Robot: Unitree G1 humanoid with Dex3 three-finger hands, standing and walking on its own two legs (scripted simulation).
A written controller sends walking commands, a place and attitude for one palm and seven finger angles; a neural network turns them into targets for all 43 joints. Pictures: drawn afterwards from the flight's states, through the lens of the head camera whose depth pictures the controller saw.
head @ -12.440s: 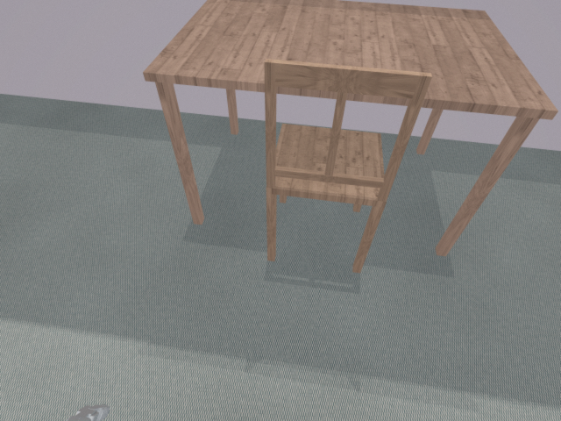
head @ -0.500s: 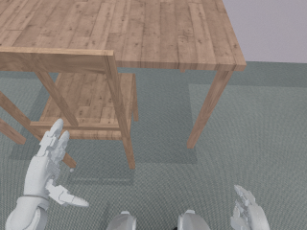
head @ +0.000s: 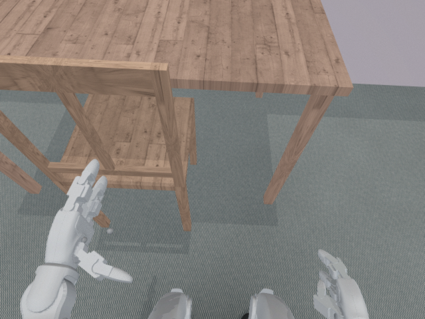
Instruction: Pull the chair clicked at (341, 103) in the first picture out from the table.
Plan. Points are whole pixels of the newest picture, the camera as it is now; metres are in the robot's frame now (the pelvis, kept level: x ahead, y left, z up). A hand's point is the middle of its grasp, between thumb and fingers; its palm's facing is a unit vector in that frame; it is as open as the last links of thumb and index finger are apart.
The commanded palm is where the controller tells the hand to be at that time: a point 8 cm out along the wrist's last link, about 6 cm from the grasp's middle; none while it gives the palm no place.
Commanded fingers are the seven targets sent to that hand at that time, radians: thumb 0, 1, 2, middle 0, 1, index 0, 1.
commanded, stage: aim the fingers beside a spindle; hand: left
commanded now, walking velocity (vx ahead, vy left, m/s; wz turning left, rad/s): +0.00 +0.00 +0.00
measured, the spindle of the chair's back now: (91, 136) +0.48 +0.31 -0.02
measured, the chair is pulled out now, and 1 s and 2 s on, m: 0.00 0.00 0.00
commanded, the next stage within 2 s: push the fingers through the gap in 1.82 s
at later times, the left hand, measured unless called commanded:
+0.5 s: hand (140, 213) +0.29 +0.15 +0.02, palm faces -0.03 -1.00 -0.04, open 16.9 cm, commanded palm +0.27 +0.21 +0.02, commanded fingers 0.00 -0.50 0.30 -0.06 -0.08 -0.06 -0.08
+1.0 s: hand (161, 203) +0.32 +0.12 +0.00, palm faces -0.03 -1.00 -0.02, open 16.9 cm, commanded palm +0.30 +0.18 +0.00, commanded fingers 0.00 -0.50 0.30 -0.06 -0.08 -0.06 -0.08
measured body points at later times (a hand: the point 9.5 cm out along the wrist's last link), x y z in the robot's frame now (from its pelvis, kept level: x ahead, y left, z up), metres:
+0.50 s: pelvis +0.00 +0.00 -0.01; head +0.10 +0.00 +0.43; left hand +0.29 +0.21 +0.02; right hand +0.17 -0.24 -0.11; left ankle +0.00 +0.10 -0.65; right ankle +0.03 -0.13 -0.65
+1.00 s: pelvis -0.01 -0.01 -0.02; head +0.11 -0.01 +0.41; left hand +0.32 +0.18 +0.00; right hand +0.16 -0.25 -0.13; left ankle +0.00 +0.10 -0.65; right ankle +0.03 -0.13 -0.65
